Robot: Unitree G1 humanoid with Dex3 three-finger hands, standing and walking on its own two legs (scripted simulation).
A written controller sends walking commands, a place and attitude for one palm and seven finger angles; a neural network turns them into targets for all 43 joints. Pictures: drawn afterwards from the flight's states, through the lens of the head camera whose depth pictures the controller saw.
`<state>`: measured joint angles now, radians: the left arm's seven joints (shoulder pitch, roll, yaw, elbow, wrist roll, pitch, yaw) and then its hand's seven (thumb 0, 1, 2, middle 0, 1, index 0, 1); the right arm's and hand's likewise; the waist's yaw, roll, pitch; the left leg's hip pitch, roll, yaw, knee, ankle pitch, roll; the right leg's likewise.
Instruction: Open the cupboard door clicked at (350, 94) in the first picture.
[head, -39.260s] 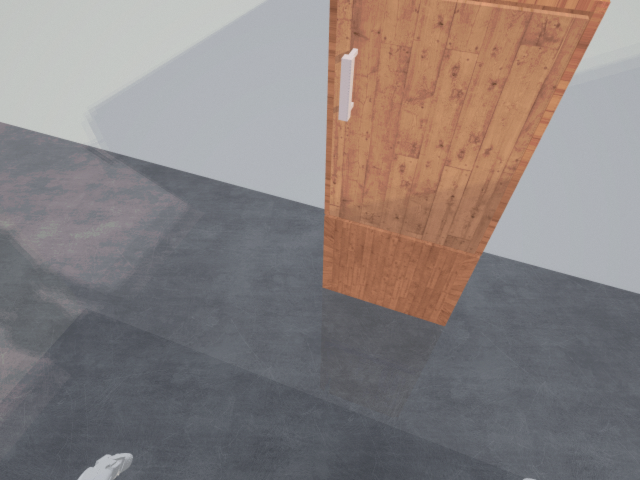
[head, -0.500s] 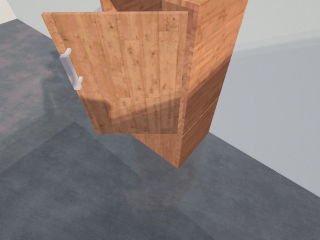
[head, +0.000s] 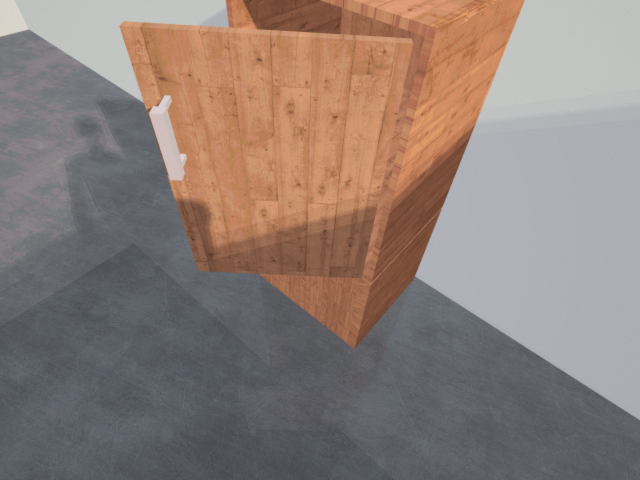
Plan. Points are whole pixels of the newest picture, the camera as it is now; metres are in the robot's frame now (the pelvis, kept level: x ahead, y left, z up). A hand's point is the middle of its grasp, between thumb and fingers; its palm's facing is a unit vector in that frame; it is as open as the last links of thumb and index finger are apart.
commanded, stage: come to a stop and stand still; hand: left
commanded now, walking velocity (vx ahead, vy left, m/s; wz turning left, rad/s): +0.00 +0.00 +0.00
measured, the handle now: (171, 138) +0.61 +0.31 +0.08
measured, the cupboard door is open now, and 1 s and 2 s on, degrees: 39 39 39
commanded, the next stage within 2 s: look again from close up in 0.16 s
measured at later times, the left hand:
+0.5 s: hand out of the picture -0.02 +0.18 -0.18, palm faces +0.01 -0.97 -0.23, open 7.4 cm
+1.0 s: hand out of the picture -0.03 +0.12 -0.18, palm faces +0.02 -0.98 -0.18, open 7.4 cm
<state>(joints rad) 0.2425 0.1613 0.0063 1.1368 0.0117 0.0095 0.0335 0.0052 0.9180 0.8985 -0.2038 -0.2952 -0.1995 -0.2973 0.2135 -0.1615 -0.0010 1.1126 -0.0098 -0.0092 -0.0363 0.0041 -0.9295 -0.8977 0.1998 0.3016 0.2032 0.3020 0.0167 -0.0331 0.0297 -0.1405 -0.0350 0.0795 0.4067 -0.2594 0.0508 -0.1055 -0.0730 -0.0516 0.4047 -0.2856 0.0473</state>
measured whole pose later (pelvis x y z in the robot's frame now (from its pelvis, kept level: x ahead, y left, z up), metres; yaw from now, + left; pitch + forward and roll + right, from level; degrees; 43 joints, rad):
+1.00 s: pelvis -0.02 -0.05 -0.01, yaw +0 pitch -1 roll +1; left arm 0.30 0.14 -0.01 1.10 0.02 -0.01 0.03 0.00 0.91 0.90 -0.21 -0.30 -0.20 -0.30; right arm 0.29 -0.17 0.01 1.10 -0.01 0.00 -0.01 0.01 -0.91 -0.90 0.20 0.30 0.20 0.30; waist 0.01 0.00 0.04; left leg -0.21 0.03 0.06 0.49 -0.27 -0.01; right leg -0.19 -0.01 -0.06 0.51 -0.32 -0.02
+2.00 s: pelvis +0.10 +0.08 -0.01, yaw +2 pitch +0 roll +1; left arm 0.36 0.18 0.05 1.04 0.03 0.01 0.03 0.00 0.91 0.90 -0.21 -0.30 -0.20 -0.30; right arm 0.20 -0.22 -0.03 0.97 -0.01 0.02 0.02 0.01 -0.91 -0.90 0.20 0.30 0.20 0.30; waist 0.06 -0.03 0.05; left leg -0.33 0.04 0.10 0.53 -0.17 -0.03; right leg -0.21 -0.13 -0.09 0.60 -0.38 0.05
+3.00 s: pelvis +0.06 +0.03 +0.00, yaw +1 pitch -2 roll +1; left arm 0.32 0.10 -0.01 1.14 0.01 0.00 0.03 0.00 0.92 0.90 -0.20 -0.30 -0.20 -0.30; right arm 0.29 -0.11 0.00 1.16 -0.01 0.01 -0.04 0.02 -0.93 -0.90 0.20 0.30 0.20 0.30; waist 0.01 0.00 0.04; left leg -0.19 0.05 0.04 0.41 -0.19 -0.04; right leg -0.14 0.04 -0.10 0.42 -0.27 -0.07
